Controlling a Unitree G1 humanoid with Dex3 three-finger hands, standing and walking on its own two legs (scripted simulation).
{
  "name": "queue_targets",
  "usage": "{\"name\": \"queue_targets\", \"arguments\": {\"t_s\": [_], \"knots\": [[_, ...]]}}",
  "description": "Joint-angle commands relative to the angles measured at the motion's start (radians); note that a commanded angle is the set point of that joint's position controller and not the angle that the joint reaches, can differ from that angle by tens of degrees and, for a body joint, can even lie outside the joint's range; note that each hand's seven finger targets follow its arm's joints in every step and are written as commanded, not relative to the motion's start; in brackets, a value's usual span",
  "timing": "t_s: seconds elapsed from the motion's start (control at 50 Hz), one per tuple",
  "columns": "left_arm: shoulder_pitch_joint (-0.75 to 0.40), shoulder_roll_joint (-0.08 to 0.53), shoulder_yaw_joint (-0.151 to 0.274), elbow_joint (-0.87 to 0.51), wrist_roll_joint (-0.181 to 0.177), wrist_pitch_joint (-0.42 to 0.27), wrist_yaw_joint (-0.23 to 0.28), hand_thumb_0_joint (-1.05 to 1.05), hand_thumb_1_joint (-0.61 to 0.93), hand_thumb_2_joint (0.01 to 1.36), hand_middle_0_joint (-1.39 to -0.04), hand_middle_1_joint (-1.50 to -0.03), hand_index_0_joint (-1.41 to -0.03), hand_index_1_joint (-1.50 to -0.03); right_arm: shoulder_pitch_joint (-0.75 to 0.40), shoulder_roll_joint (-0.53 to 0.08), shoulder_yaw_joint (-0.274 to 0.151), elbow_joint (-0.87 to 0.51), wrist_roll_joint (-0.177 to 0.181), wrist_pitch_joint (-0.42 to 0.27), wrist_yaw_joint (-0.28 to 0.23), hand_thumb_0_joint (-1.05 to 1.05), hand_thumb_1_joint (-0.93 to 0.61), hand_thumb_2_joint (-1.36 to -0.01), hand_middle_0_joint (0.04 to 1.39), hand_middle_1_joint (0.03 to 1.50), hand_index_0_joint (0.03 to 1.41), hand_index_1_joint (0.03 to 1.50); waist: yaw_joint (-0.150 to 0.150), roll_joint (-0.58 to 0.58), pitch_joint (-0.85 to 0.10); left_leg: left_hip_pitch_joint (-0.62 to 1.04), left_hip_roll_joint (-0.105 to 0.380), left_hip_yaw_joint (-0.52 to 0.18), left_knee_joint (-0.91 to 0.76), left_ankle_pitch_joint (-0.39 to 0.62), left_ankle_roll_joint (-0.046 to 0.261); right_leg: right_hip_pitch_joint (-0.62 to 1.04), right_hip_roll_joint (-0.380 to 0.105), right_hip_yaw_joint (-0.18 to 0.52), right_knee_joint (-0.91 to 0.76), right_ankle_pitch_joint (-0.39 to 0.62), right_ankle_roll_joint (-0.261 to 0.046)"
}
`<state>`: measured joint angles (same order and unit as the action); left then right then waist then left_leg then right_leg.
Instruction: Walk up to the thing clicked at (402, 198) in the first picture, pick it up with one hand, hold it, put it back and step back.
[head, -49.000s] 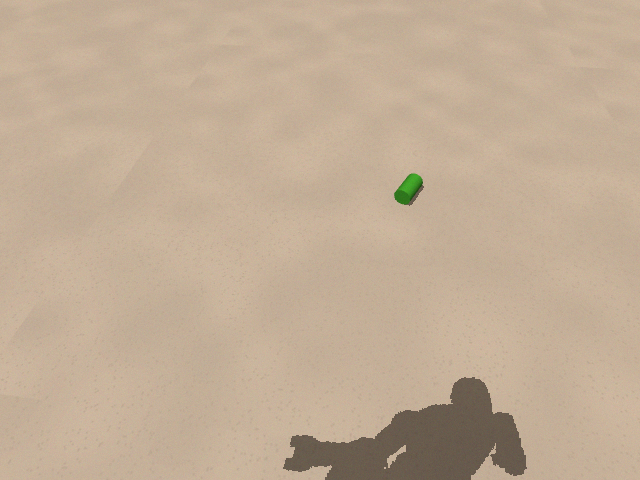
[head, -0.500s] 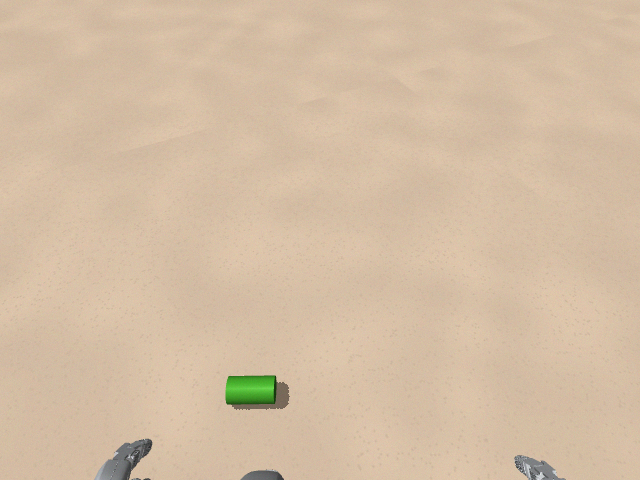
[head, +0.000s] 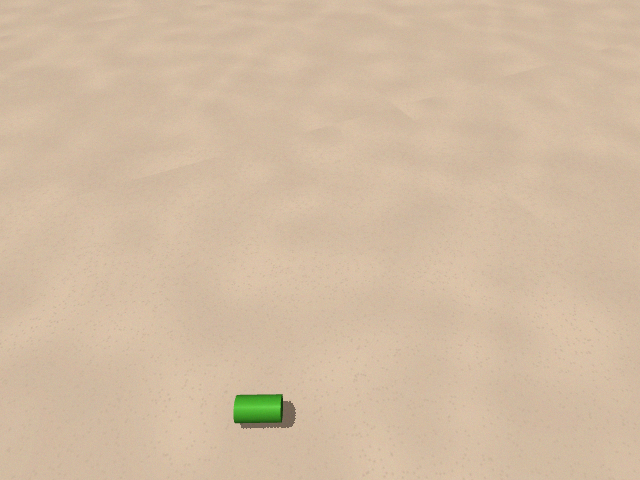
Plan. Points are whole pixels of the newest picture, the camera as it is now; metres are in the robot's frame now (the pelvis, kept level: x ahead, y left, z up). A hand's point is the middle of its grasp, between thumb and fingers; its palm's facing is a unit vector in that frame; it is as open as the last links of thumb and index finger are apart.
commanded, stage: stand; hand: left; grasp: from above
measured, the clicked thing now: (259, 408) +0.45 +0.22 -0.74
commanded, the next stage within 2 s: step back in 1.74 s
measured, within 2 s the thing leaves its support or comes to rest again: neither
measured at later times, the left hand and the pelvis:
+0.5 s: hand out of the picture +0.05 +0.23 -0.16, palm faces +0.00 -0.94 -0.33, open 7.3 cm; pelvis +0.00 -0.01 +0.00, yaw +0 degrees
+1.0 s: hand out of the picture +0.08 +0.24 -0.16, palm faces +0.00 -0.94 -0.33, open 7.3 cm; pelvis +0.01 -0.01 +0.00, yaw +0 degrees
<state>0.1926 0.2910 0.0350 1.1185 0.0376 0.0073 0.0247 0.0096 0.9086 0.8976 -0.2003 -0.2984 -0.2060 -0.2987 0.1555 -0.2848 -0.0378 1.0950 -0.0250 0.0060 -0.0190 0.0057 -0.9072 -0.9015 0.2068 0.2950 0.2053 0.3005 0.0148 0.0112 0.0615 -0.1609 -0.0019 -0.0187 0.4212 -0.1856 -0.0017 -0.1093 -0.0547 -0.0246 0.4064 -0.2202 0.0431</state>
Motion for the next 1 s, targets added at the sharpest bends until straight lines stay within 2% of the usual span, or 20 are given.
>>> {"name": "queue_targets", "arguments": {"t_s": [0.0, 0.1, 0.16, 0.3, 0.4, 0.44, 0.58, 0.6, 0.68, 0.72, 0.76, 0.82, 0.86, 0.94, 0.98], "knots": [[-0.027, 0.191, 0.036, -0.033, -0.005, -0.021, 0.013, 0.0, 0.9, 0.9, -0.2, -0.3, -0.2, -0.301, -0.038, -0.197, -0.034, -0.047, -0.002, -0.021, -0.008, 0.0, -0.9, -0.9, 0.2, 0.3, 0.2, 0.3, 0.002, 0.005, 0.006, -0.036, 0.098, -0.111, -0.133, -0.12, 0.027, -0.033, -0.052, 0.066, -0.108, -0.043, -0.044], [-0.047, 0.203, 0.035, -0.026, -0.007, -0.027, 0.011, 0.0, 0.9, 0.9, -0.2, -0.3, -0.2, -0.301, -0.038, -0.197, -0.027, -0.037, 0.001, -0.025, -0.005, 0.0, -0.9, -0.9, 0.2, 0.3, 0.2, 0.3, -0.004, -0.006, -0.019, -0.015, 0.098, -0.102, -0.121, -0.043, 0.026, -0.02, -0.065, 0.076, -0.121, -0.006, -0.048], [-0.046, 0.21, 0.035, -0.019, -0.009, -0.023, 0.009, 0.0, 0.9, 0.9, -0.2, -0.3, -0.2, -0.301, -0.037, -0.207, -0.025, -0.029, 0.0, -0.025, -0.005, 0.0, -0.9, -0.9, 0.2, 0.3, 0.2, 0.3, -0.003, 0.011, -0.002, -0.039, 0.1, -0.109, -0.143, -0.097, 0.021, -0.024, -0.057, 0.07, -0.117, -0.029, -0.045], [-0.061, 0.212, 0.032, -0.011, -0.012, -0.028, 0.007, 0.0, 0.9, 0.9, -0.2, -0.3, -0.2, -0.301, -0.043, -0.212, -0.017, -0.023, 0.004, -0.028, -0.004, 0.0, -0.9, -0.9, 0.2, 0.3, 0.2, 0.3, -0.008, -0.011, -0.034, 0.011, 0.106, -0.097, -0.122, 0.01, 0.026, -0.02, -0.068, 0.075, -0.127, 0.028, -0.05], [-0.07, 0.21, 0.029, -0.008, -0.015, -0.029, 0.005, 0.0, 0.9, 0.9, -0.2, -0.3, -0.2, -0.301, -0.048, -0.215, -0.012, -0.016, 0.005, -0.029, -0.003, 0.0, -0.9, -0.9, 0.2, 0.3, 0.2, 0.3, -0.007, -0.007, -0.036, 0.007, 0.106, -0.094, -0.124, 0.035, 0.024, -0.004, -0.067, 0.071, -0.127, 0.045, -0.048], [-0.08, 0.215, 0.032, -0.009, -0.016, -0.026, 0.003, 0.0, 0.9, 0.9, -0.2, -0.3, -0.2, -0.301, -0.043, -0.22, -0.011, -0.012, 0.005, -0.028, -0.005, 0.0, -0.9, -0.9, 0.2, 0.3, 0.2, 0.3, -0.01, -0.003, -0.033, 0.0, 0.107, -0.09, -0.128, 0.013, 0.024, -0.004, -0.068, 0.075, -0.13, 0.042, -0.049], [-0.09, 0.215, 0.032, -0.009, -0.019, -0.03, 0.001, 0.0, 0.9, 0.9, -0.2, -0.3, -0.2, -0.301, -0.045, -0.217, -0.005, -0.006, 0.006, -0.035, -0.004, 0.0, -0.9, -0.9, 0.2, 0.3, 0.2, 0.3, -0.009, -0.01, -0.061, 0.032, 0.114, -0.083, -0.119, 0.136, 0.024, 0.02, -0.075, 0.074, -0.122, 0.12, -0.049], [-0.094, 0.218, 0.034, -0.011, -0.018, -0.028, 0.001, 0.0, 0.9, 0.9, -0.2, -0.3, -0.2, -0.301, -0.047, -0.227, -0.006, -0.005, 0.006, -0.035, -0.005, 0.0, -0.9, -0.9, 0.2, 0.3, 0.2, 0.3, -0.01, 0.005, -0.061, 0.025, 0.112, -0.08, -0.122, 0.114, 0.023, 0.02, -0.073, 0.074, -0.126, 0.12, -0.049], [-0.093, 0.212, 0.03, -0.008, -0.021, -0.027, -0.001, 0.0, 0.9, 0.9, -0.2, -0.3, -0.2, -0.301, -0.057, -0.228, -0.006, -0.002, 0.007, -0.037, -0.006, 0.0, -0.9, -0.9, 0.2, 0.3, 0.2, 0.3, -0.006, -0.003, -0.07, 0.044, 0.121, -0.083, -0.121, 0.159, 0.021, 0.025, -0.072, 0.069, -0.123, 0.12, -0.049], [-0.096, 0.218, 0.033, -0.01, -0.019, -0.027, -0.001, 0.0, 0.9, 0.9, -0.2, -0.3, -0.2, -0.301, -0.053, -0.228, -0.006, 0.001, 0.007, -0.036, -0.007, 0.0, -0.9, -0.9, 0.2, 0.3, 0.2, 0.3, -0.008, 0.0, -0.066, 0.032, 0.118, -0.08, -0.123, 0.131, 0.024, 0.029, -0.074, 0.072, -0.126, 0.126, -0.049], [-0.1, 0.215, 0.031, -0.009, -0.019, -0.025, -0.003, 0.0, 0.9, 0.9, -0.2, -0.3, -0.2, -0.301, -0.071, -0.235, -0.007, -0.004, 0.007, -0.037, -0.005, 0.0, -0.9, -0.9, 0.2, 0.3, 0.2, 0.3, -0.007, 0.001, -0.049, 0.023, 0.115, -0.084, -0.137, 0.088, 0.019, 0.01, -0.068, 0.066, -0.129, 0.089, -0.048], [-0.11, 0.219, 0.031, -0.014, -0.018, -0.026, -0.003, 0.0, 0.9, 0.9, -0.2, -0.3, -0.2, -0.301, -0.076, -0.234, -0.007, -0.006, 0.008, -0.038, -0.004, 0.0, -0.9, -0.9, 0.2, 0.3, 0.2, 0.3, -0.007, -0.007, -0.063, 0.033, 0.122, -0.087, -0.133, 0.115, 0.019, 0.016, -0.073, 0.067, -0.126, 0.092, -0.05], [-0.11, 0.22, 0.03, -0.014, -0.019, -0.027, -0.004, 0.0, 0.9, 0.9, -0.2, -0.3, -0.2, -0.301, -0.075, -0.234, -0.007, -0.004, 0.007, -0.037, -0.003, 0.0, -0.9, -0.9, 0.2, 0.3, 0.2, 0.3, -0.01, -0.004, -0.058, 0.028, 0.119, -0.085, -0.138, 0.095, 0.017, 0.008, -0.071, 0.066, -0.133, 0.078, -0.049], [-0.115, 0.228, 0.031, -0.016, -0.022, -0.031, -0.004, 0.0, 0.9, 0.9, -0.2, -0.3, -0.2, -0.301, -0.077, -0.238, -0.007, -0.005, 0.008, -0.039, -0.002, 0.0, -0.9, -0.9, 0.2, 0.3, 0.2, 0.3, -0.011, -0.009, -0.081, 0.045, 0.124, -0.082, -0.125, 0.156, 0.022, 0.028, -0.079, 0.073, -0.129, 0.121, -0.051], [-0.114, 0.228, 0.03, -0.018, -0.022, -0.031, -0.006, 0.0, 0.9, 0.9, -0.2, -0.3, -0.2, -0.301, -0.079, -0.241, -0.007, -0.004, 0.008, -0.04, -0.001, 0.0, -0.9, -0.9, 0.2, 0.3, 0.2, 0.3, -0.011, 0.002, -0.078, 0.038, 0.121, -0.08, -0.13, 0.148, 0.018, 0.024, -0.075, 0.07, -0.133, 0.116, -0.05]]}}
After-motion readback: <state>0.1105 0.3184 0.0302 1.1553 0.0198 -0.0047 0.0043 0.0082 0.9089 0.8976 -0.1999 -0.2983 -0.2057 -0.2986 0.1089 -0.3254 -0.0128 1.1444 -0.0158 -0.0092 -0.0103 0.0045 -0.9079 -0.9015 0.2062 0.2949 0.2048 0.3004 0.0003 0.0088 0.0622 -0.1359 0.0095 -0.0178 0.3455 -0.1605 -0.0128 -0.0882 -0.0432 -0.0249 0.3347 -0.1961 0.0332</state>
